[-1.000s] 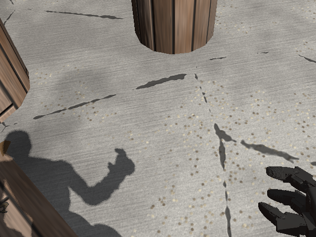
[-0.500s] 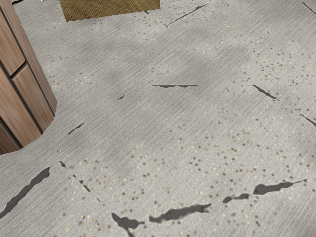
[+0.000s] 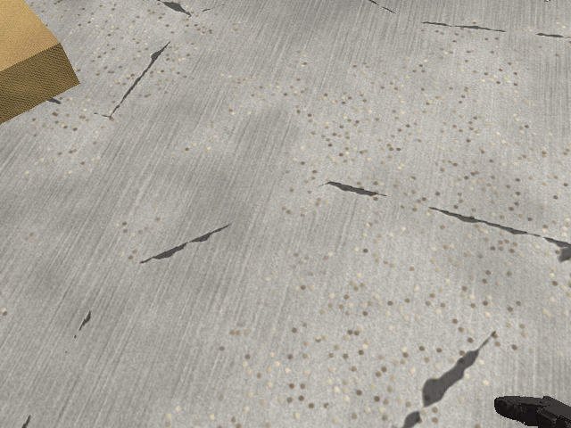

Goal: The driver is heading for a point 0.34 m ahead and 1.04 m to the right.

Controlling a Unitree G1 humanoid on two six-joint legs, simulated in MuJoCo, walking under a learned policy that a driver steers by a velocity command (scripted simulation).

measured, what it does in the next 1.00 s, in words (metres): steps on the spot: right foot, then left foot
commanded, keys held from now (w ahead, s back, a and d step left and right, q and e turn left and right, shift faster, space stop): shift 1.00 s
